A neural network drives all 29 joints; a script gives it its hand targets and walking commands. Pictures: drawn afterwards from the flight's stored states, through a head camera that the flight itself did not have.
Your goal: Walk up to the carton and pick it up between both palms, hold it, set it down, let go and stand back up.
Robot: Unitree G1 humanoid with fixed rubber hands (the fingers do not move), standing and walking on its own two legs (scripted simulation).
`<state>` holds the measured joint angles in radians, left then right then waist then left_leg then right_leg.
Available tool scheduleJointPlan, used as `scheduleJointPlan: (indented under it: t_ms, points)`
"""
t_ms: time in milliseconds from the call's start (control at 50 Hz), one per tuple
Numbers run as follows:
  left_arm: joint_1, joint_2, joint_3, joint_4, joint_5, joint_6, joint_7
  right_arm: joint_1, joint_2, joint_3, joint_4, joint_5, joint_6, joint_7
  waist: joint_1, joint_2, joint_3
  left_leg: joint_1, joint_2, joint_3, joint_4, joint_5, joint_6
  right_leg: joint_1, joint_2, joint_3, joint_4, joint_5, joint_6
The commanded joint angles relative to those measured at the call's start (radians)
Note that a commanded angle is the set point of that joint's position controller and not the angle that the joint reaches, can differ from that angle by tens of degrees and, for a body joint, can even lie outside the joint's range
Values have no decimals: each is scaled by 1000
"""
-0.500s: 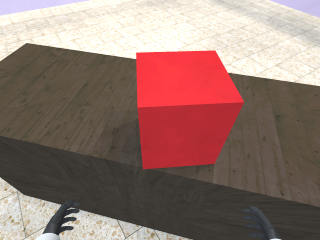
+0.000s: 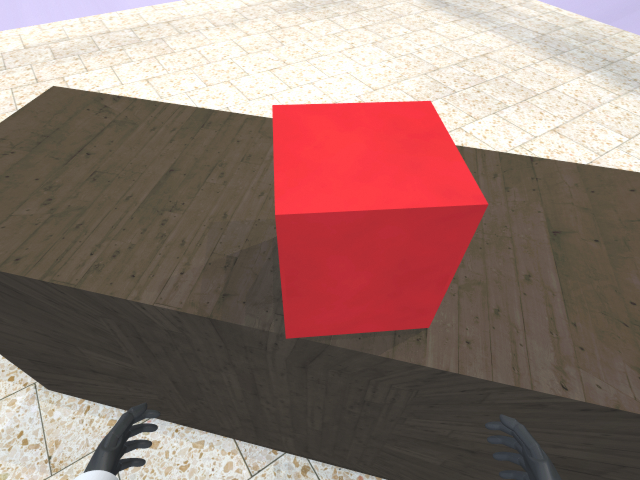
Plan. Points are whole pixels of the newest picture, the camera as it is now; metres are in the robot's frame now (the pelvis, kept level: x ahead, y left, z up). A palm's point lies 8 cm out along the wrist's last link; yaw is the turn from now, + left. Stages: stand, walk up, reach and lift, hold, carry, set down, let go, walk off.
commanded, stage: walk up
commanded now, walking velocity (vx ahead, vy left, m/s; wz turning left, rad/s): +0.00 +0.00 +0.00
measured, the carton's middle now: (355, 223) +0.41 -0.05 +0.09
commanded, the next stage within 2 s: none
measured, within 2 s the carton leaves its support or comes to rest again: neither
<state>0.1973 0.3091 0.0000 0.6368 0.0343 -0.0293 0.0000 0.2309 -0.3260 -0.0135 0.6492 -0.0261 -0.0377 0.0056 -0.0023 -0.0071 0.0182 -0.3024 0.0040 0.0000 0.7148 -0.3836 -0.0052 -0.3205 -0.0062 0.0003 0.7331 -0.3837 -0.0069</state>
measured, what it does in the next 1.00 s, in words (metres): steps on the spot: left foot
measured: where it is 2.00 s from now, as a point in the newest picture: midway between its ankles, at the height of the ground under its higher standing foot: outside the picture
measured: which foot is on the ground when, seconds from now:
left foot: down 0.00-0.76, up 0.78-0.98, down 1.00-1.00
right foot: down 0.00-1.00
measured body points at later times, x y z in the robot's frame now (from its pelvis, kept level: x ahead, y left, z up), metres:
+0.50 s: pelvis +0.00 -0.01 +0.00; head +0.01 -0.01 +0.45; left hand +0.16 +0.27 -0.08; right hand +0.14 -0.30 -0.09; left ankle +0.00 +0.13 -0.72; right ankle +0.01 -0.12 -0.72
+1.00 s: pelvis -0.01 -0.01 -0.01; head +0.04 -0.01 +0.44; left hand +0.15 +0.27 -0.11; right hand +0.11 -0.32 -0.10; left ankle -0.02 +0.10 -0.72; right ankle +0.00 -0.12 -0.72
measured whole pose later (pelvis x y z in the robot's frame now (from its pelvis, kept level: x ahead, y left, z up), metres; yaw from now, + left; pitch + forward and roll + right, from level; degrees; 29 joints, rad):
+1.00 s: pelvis -0.01 -0.01 -0.01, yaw -2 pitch -2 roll +0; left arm 0.20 0.36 0.00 0.65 0.02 -0.02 0.00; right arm 0.22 -0.38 -0.05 0.66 -0.03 0.01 0.00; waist 0.00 0.00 0.13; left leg -0.30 0.00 0.01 0.78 -0.43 0.04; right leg -0.36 0.05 0.00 0.79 -0.40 -0.04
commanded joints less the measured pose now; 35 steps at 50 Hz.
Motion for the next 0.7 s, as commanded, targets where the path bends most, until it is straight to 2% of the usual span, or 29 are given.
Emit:
scheduleJointPlan:
  t_ms: [0,20,60,80,100,160,180,220,280,320,360,380,420,440,460,480,500,520,540,560,580,600,620,640,660,680]
  points:
    - [-71,232,79,2,-21,-29,5,-82,-224,-61,-13,11,-23,-18,11,61,25,-33,92,-130,-177,199,86,32,-82,97,-162,211,-71]
    - [-78,234,81,-1,-19,-32,6,-80,-229,-62,-17,13,-28,-18,8,39,30,-33,87,-123,-164,222,82,37,-86,104,-164,243,-75]
    - [-77,235,80,5,-18,-33,6,-84,-231,-63,-14,11,-22,-18,13,23,23,-30,85,-125,-170,184,85,31,-82,106,-175,203,-72]
    - [-79,231,78,7,-18,-31,5,-87,-234,-63,-14,10,-24,-16,8,33,18,-21,83,-115,-174,194,79,33,-79,97,-174,221,-70]
    - [-20,265,85,1,-24,-14,3,-80,-289,-79,-22,6,-16,-16,13,29,75,-28,81,-61,-115,184,92,-73,-64,166,-167,281,-91]
    - [-12,277,95,-14,-21,-5,6,-59,-270,-86,-31,4,-4,-16,0,23,90,-30,75,-53,-101,100,103,-125,-71,199,-171,245,-106]
    - [0,274,93,-16,-16,-4,5,-59,-266,-89,-40,6,-2,-16,0,10,79,-17,82,-65,-105,80,108,-131,-63,193,-165,231,-104]
    - [-7,261,92,-17,-15,-1,4,-62,-271,-92,-40,4,-2,-14,-1,32,81,-11,98,-90,-132,61,117,-150,-47,181,-150,198,-96]
    - [12,256,92,-17,-16,1,2,-63,-298,-102,-50,6,-1,-12,7,79,71,-11,157,-135,-162,125,149,-123,-6,122,-81,200,-82]
    - [35,264,94,-12,-16,1,3,-73,-297,-105,-55,8,2,-12,17,70,60,-23,161,-117,-138,140,149,-86,-2,112,-82,224,-83]
    - [31,268,99,-13,-17,-2,3,-87,-285,-102,-62,9,6,-13,13,63,69,-33,119,-77,-82,156,124,-88,-26,158,-115,280,-98]
    - [23,277,98,-18,-16,-5,3,-95,-272,-99,-71,10,8,-12,5,48,62,-31,90,-48,-49,138,106,-91,-51,204,-142,304,-114]
    - [15,309,104,-18,-15,-8,6,-87,-247,-96,-67,11,12,-13,-3,-37,55,-19,13,15,61,59,71,-106,-140,337,-226,352,-169]
    - [21,329,110,-12,-13,-10,9,-77,-235,-95,-65,11,14,-16,-3,-69,60,-20,-10,17,113,17,60,-114,-186,407,-270,363,-204]
    - [17,340,111,-14,-12,-9,11,-52,-234,-95,-62,9,14,-16,-9,-83,63,-6,-15,15,108,-7,58,-123,-202,419,-281,373,-215]
    - [9,333,107,-13,-12,-8,14,-33,-240,-96,-52,8,11,-16,-20,-73,68,18,-5,7,61,0,59,-141,-197,404,-270,385,-203]
    - [-9,315,103,-17,-15,-3,13,-23,-246,-99,-46,6,6,-16,-29,-65,73,55,11,-5,-3,23,67,-172,-166,345,-248,361,-169]
    - [-27,293,97,-23,-18,1,12,-8,-261,-104,-41,0,1,-16,-36,-44,82,60,51,-59,-72,81,85,-196,-119,295,-195,342,-128]
    - [-24,269,93,-32,-21,3,9,-11,-289,-110,-41,0,-3,-15,-29,29,70,75,115,-111,-138,107,111,-202,-61,212,-125,287,-90]
    - [-12,261,91,-26,-23,5,8,-28,-316,-118,-42,7,-2,-13,-14,92,80,56,187,-184,-190,137,156,-198,3,139,-35,223,-68]
    - [14,255,96,-22,-26,6,9,-32,-330,-121,-47,9,0,-11,0,127,62,19,264,-231,-239,164,211,-141,42,49,61,142,-55]
    - [48,265,101,-13,-23,10,10,-58,-340,-125,-57,10,0,-12,15,154,52,-25,326,-244,-244,261,262,-77,53,-14,147,42,-39]
    - [80,259,101,-11,-25,12,9,-85,-345,-126,-69,8,1,-13,33,165,58,-43,341,-227,-228,328,272,-59,44,-32,124,-57,-41]
    - [107,254,100,-3,-26,8,6,-105,-345,-124,-73,6,4,-13,48,179,64,-56,317,-191,-200,344,250,-30,31,-26,45,-51,-48]
    - [123,263,103,3,-20,-1,6,-105,-332,-124,-71,6,11,-13,52,157,56,-47,253,-125,-131,319,191,-7,12,9,-62,69,-63]
    - [113,291,110,5,-14,-10,5,-108,-305,-118,-75,10,18,-14,36,72,75,-54,162,-54,-20,263,134,-34,-31,127,-143,254,-82]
